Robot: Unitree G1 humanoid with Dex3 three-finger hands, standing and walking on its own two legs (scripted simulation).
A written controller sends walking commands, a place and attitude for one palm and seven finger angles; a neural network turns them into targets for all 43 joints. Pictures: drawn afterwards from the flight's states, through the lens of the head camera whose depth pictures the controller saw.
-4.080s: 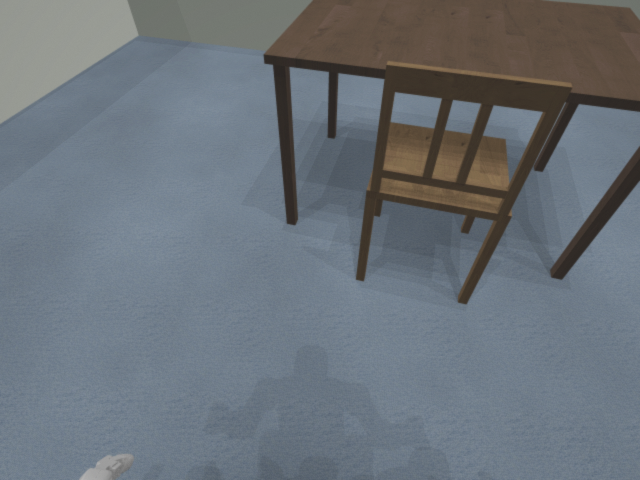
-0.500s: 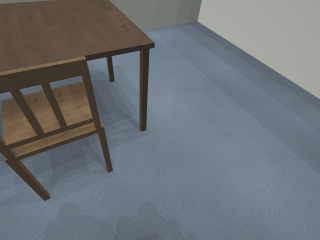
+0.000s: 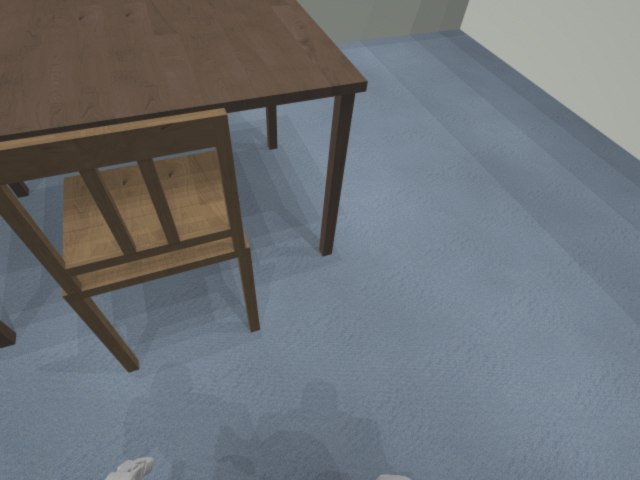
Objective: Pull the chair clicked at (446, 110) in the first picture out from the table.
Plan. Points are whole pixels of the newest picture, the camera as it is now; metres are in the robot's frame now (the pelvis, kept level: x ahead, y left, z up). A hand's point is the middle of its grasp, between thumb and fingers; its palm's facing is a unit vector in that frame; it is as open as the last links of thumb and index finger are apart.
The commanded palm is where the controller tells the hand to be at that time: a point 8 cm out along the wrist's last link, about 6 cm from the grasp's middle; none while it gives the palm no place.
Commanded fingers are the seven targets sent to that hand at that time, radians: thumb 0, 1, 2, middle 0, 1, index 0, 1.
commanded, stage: turn to face it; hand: left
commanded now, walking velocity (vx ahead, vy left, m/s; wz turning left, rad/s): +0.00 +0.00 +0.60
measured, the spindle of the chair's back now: (110, 213) +0.59 +0.41 -0.11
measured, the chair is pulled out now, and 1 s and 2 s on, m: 0.00 0.00 0.00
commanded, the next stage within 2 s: take the last steps up to it in 0.44 s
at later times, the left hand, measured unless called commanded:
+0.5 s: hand out of the picture -0.01 +0.13 -0.15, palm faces +0.32 -0.90 -0.29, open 7.4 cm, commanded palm none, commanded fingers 0.00 0.90 0.90 -0.20 -0.30 -0.20 -0.30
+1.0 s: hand out of the picture -0.05 +0.19 -0.18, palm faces +0.45 -0.88 -0.15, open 7.4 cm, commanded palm none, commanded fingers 0.00 0.90 0.90 -0.20 -0.30 -0.20 -0.30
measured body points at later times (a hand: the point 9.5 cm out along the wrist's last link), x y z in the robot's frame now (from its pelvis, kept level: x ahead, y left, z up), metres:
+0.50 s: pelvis +0.00 -0.07 +0.00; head +0.03 -0.10 +0.45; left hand -0.02 +0.18 -0.13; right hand +0.13 -0.31 -0.16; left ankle -0.07 +0.10 -0.65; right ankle -0.01 -0.16 -0.74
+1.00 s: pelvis +0.04 +0.03 +0.00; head +0.03 +0.05 +0.45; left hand -0.07 +0.24 -0.17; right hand +0.16 -0.18 -0.14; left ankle -0.07 +0.05 -0.74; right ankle +0.12 -0.10 -0.66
